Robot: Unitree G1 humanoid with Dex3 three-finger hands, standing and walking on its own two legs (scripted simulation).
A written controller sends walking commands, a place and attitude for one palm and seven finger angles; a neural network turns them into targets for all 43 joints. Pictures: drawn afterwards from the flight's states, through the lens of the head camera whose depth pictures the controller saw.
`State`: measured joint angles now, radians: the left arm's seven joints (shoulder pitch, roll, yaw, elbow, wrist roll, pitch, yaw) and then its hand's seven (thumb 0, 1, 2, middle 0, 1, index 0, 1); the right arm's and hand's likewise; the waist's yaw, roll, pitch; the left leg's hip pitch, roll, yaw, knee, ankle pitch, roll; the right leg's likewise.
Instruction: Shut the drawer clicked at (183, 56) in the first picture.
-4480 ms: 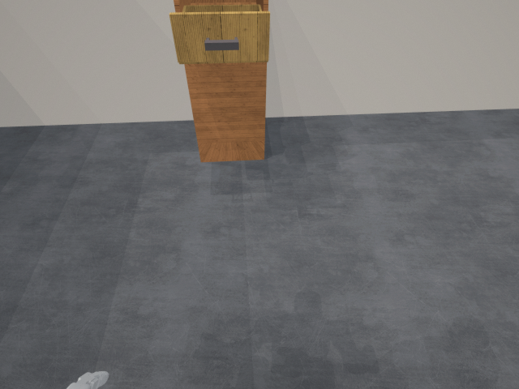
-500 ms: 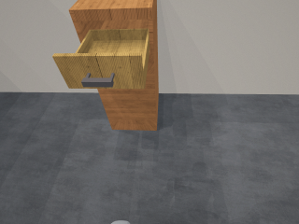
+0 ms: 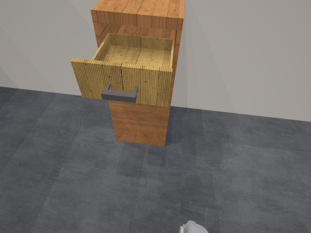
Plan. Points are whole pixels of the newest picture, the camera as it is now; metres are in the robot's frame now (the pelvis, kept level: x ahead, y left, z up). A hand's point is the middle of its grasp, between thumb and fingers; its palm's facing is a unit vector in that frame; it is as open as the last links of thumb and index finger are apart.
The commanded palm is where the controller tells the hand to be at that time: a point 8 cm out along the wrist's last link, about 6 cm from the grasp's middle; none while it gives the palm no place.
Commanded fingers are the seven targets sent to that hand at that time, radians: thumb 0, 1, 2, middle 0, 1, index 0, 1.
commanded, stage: take the last steps up to it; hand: left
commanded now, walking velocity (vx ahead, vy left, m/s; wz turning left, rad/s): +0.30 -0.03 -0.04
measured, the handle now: (120, 91) +0.54 +0.16 +0.04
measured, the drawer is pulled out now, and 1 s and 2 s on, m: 0.30 0.30 0.30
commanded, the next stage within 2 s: come to a stop and stand still in 0.50 s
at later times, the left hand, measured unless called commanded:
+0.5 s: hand (111, 226) +0.17 +0.14 -0.17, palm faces +0.06 -0.98 -0.19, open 7.3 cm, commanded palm none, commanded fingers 0.00 0.90 0.90 -0.20 -0.30 -0.20 -0.30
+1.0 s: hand (106, 208) +0.22 +0.17 -0.18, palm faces +0.03 -0.98 -0.22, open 7.4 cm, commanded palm none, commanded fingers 0.00 0.90 0.90 -0.20 -0.30 -0.20 -0.30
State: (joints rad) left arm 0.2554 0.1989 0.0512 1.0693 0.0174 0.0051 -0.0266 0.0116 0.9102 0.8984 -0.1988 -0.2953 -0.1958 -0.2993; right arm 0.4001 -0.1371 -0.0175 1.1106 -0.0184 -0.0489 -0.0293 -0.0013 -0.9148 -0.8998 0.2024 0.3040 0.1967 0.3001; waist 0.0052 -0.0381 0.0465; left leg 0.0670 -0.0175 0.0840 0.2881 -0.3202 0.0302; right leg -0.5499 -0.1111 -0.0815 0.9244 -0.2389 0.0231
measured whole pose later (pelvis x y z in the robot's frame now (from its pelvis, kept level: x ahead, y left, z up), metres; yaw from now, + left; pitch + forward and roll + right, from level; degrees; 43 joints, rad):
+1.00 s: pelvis +0.19 -0.03 +0.00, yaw -2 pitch -2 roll +0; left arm 0.21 0.21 0.07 1.07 0.01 0.05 0.03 0.01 0.91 0.90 -0.20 -0.30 -0.20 -0.30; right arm 0.18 -0.14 -0.04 1.08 -0.02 0.02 -0.06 0.00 -0.93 -0.90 0.20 0.30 0.20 0.30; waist 0.01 -0.03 0.10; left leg -0.21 0.07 0.15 0.45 -0.20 0.01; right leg -0.38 -0.05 -0.02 0.91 -0.44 0.03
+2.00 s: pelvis +0.14 -0.09 +0.00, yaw -1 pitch -1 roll +0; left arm 0.33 0.11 0.01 1.16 0.00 0.00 0.03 0.01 0.91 0.90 -0.20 -0.30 -0.20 -0.30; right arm 0.36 -0.10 0.00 1.16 -0.01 0.00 -0.04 0.00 -0.90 -0.90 0.20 0.30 0.19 0.30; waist 0.01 -0.01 0.02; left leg -0.12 0.01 0.06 0.38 -0.25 0.01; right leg -0.23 0.00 -0.09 0.38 -0.14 -0.04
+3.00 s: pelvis +0.19 -0.06 -0.01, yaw +0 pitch -1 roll +0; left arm 0.33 0.13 0.03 1.10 0.02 -0.01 0.02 0.01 0.91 0.90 -0.20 -0.30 -0.20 -0.30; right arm 0.35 -0.14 0.02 1.12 -0.02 -0.01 -0.02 0.00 -0.91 -0.90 0.20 0.30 0.19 0.30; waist 0.01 -0.01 0.04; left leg -0.12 -0.02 0.05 0.54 -0.40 0.04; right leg -0.24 -0.04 -0.10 0.58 -0.31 -0.01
